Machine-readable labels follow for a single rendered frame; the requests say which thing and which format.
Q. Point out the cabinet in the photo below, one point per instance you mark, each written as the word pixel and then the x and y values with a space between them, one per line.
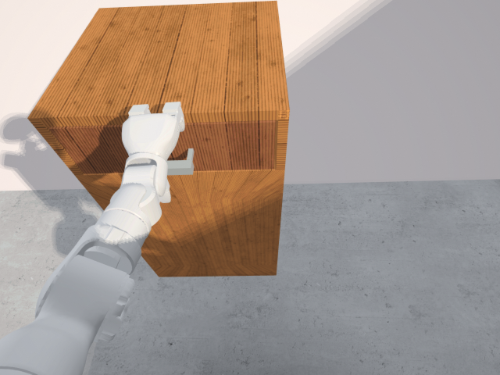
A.
pixel 223 62

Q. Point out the handle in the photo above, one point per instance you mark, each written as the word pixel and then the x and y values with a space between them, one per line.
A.
pixel 182 167

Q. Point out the left robot forearm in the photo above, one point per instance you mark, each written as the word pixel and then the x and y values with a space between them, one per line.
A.
pixel 117 237

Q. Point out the drawer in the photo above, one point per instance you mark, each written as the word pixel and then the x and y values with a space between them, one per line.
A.
pixel 236 145

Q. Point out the left robot upper arm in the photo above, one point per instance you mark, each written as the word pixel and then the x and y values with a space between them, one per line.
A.
pixel 88 302

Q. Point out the left robot hand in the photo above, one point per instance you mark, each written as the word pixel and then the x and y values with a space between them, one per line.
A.
pixel 155 133

